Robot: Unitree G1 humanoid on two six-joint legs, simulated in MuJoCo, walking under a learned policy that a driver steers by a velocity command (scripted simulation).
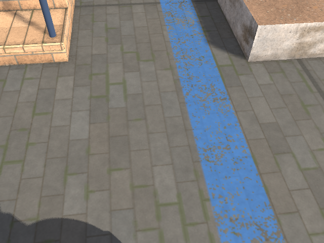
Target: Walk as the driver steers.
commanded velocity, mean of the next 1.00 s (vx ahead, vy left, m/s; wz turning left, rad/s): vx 0.44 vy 0.00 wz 0.37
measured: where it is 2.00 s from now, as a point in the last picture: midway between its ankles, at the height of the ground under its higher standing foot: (147, 213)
